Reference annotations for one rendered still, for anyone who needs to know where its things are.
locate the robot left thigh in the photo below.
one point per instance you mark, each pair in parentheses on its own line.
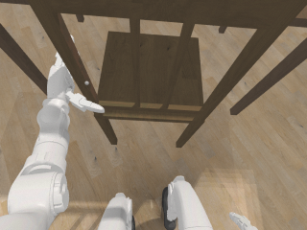
(117,214)

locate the right robot hand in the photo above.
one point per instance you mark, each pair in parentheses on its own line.
(242,222)

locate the left robot hand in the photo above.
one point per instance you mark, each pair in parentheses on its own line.
(58,83)

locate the robot left shin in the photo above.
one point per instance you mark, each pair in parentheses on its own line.
(128,225)

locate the chair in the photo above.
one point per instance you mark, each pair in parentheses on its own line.
(156,77)

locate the left robot upper arm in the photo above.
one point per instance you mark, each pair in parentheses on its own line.
(35,200)

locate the left robot forearm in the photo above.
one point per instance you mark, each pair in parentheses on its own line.
(52,142)

